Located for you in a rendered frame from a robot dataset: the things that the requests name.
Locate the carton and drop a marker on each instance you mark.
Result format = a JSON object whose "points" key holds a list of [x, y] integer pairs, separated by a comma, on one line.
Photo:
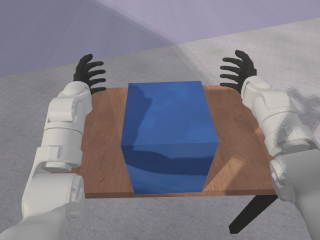
{"points": [[168, 138]]}

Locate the robot left forearm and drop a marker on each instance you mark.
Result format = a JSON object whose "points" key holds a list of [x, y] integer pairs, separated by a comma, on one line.
{"points": [[60, 149]]}

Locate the left robot hand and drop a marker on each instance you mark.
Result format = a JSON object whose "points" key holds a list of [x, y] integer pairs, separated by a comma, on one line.
{"points": [[82, 74]]}

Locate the right robot upper arm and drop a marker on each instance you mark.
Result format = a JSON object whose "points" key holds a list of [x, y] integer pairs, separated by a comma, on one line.
{"points": [[296, 178]]}

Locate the table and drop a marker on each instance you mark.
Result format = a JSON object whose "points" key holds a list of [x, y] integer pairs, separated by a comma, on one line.
{"points": [[240, 166]]}

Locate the left robot upper arm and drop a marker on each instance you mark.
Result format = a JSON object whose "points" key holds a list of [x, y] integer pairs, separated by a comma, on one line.
{"points": [[52, 200]]}

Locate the robot right forearm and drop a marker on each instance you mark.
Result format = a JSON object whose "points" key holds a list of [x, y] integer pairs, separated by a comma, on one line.
{"points": [[282, 128]]}

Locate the right robot hand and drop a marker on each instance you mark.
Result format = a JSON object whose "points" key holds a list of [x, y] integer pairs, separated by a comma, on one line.
{"points": [[245, 71]]}

